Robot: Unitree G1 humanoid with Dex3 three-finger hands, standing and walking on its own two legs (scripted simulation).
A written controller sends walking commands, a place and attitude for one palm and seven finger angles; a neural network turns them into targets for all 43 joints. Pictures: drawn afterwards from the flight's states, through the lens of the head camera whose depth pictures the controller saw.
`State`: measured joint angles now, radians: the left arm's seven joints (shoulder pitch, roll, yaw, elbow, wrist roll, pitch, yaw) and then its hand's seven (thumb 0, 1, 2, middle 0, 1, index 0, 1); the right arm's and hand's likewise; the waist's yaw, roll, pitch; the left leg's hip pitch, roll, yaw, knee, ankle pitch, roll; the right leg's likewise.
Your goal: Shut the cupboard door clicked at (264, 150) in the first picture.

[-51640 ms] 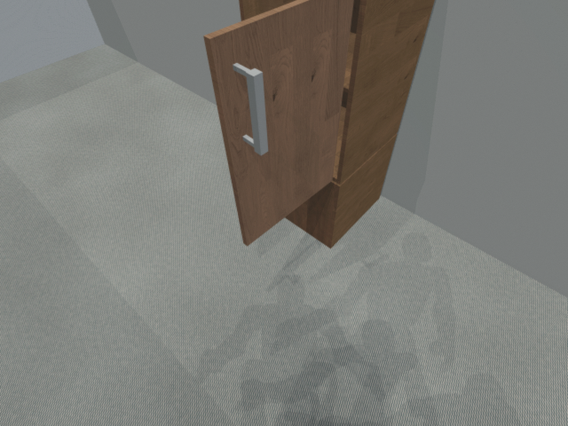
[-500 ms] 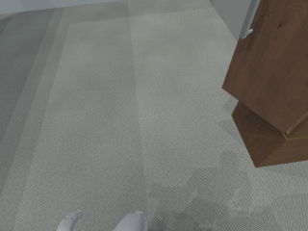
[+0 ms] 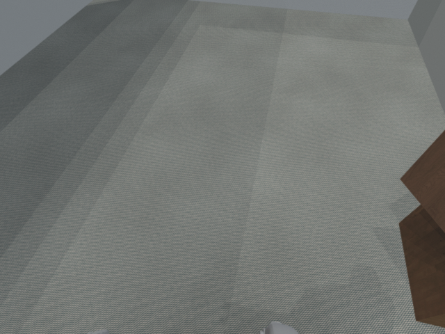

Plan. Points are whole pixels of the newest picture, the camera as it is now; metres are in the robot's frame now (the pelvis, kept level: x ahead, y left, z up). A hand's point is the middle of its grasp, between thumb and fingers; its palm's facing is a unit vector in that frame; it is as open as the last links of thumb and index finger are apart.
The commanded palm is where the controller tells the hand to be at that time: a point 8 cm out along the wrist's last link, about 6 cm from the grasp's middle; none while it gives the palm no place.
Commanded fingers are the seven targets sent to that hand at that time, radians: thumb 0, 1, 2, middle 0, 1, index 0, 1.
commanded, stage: walk to a spot facing it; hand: left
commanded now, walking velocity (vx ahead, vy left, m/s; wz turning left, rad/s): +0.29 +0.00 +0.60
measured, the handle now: out of the picture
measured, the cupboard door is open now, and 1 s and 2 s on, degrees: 29 29 29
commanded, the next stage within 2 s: turn to face it in 0.40 s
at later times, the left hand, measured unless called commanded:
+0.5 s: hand out of the picture +0.02 +0.16 -0.17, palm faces +0.43 -0.88 -0.19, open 7.4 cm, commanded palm none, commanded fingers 0.00 0.90 0.90 -0.20 -0.30 -0.20 -0.30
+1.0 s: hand (127, 273) +0.26 +0.24 -0.17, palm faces +0.24 -0.94 -0.23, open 7.4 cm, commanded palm none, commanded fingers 0.00 0.90 0.90 -0.20 -0.30 -0.20 -0.30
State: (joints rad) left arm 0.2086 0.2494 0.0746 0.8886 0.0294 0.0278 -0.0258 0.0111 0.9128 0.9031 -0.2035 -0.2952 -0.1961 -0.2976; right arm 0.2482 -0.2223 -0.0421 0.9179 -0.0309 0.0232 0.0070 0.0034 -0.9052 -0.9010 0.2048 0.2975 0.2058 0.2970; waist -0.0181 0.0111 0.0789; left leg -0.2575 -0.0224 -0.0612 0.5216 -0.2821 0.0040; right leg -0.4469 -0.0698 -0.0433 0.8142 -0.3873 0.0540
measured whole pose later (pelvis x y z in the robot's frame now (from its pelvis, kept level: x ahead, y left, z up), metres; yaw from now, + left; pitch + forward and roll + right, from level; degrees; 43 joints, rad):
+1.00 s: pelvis +0.24 +0.05 -0.01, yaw +10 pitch +1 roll +0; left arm 0.22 0.15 0.06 0.93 0.03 0.01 0.01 0.00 0.91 0.90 -0.20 -0.30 -0.20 -0.30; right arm 0.13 -0.23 -0.06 0.97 -0.01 0.06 -0.03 0.00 -0.92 -0.90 0.20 0.30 0.20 0.30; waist 0.02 0.04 0.10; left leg -0.39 0.05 0.08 1.01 -0.53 -0.03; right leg -0.35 0.02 -0.05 0.63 -0.30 -0.05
